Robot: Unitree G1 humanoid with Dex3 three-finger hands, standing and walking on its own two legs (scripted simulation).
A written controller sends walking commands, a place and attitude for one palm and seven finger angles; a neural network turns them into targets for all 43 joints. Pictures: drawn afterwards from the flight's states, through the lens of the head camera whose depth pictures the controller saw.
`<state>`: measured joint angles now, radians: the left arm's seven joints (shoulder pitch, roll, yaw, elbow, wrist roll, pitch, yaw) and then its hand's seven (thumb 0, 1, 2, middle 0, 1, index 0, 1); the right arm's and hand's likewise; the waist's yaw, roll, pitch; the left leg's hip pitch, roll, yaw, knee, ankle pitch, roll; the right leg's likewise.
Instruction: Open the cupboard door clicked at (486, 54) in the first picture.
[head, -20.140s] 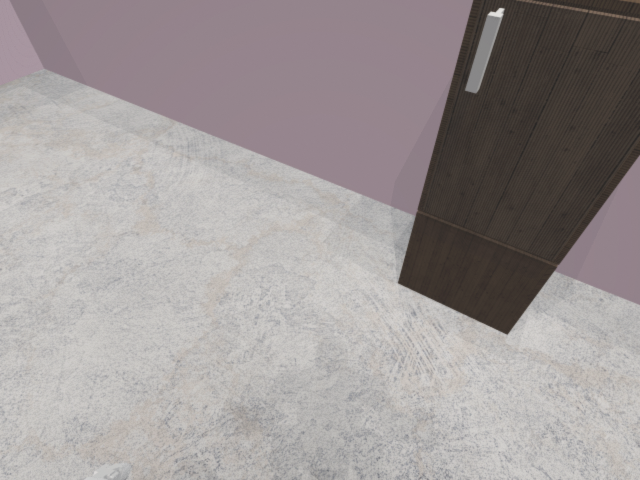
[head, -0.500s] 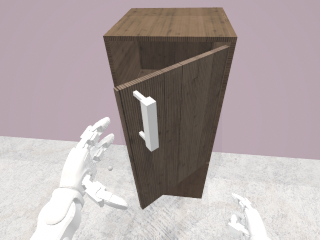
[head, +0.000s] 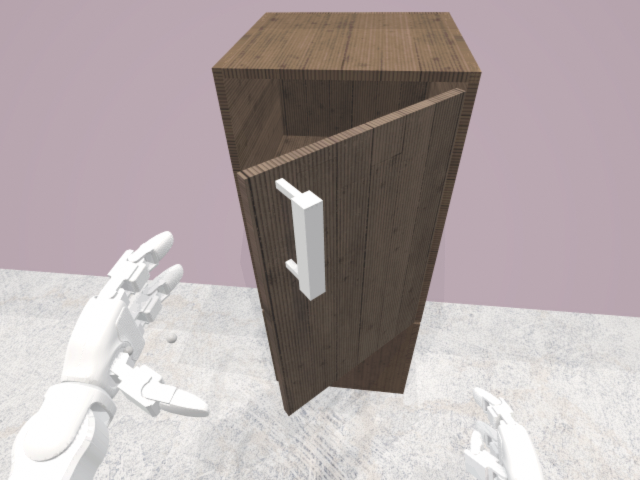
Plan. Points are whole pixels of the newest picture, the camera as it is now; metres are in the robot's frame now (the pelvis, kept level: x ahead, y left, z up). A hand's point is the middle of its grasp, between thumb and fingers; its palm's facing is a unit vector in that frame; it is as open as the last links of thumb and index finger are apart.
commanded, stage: draw the hand back to the body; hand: left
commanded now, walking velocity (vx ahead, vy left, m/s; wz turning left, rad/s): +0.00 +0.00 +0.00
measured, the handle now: (299, 240) +0.36 +0.07 +0.16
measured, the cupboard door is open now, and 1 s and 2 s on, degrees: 44 44 44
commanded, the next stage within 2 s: step back with the hand held close in 1.04 s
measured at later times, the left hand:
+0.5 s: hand (105, 322) +0.22 +0.26 +0.15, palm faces +0.34 -0.87 -0.36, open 11.0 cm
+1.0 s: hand (91, 316) +0.22 +0.27 +0.15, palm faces +0.40 -0.83 -0.39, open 7.5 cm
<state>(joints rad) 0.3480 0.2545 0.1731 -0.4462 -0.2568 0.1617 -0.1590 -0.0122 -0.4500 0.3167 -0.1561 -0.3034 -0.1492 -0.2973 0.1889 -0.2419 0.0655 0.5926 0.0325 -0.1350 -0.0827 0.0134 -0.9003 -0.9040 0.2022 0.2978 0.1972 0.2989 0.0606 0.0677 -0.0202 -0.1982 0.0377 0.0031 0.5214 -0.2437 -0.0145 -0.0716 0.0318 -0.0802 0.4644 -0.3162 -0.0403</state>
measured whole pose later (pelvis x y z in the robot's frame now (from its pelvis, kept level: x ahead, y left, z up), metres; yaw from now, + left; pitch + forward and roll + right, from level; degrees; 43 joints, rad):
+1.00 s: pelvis +0.02 +0.02 +0.01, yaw -2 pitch -4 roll -1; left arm 0.45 0.34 0.31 -0.38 -0.06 -0.08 0.11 0.01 0.88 0.89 -0.21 -0.30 -0.20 -0.30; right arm 0.17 -0.22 0.02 0.64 -0.01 -0.06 -0.07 0.01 -0.90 -0.90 0.20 0.30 0.20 0.30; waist 0.07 0.05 0.03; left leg -0.12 0.02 0.05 0.40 -0.22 0.01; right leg 0.00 0.01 -0.03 0.32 -0.26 -0.01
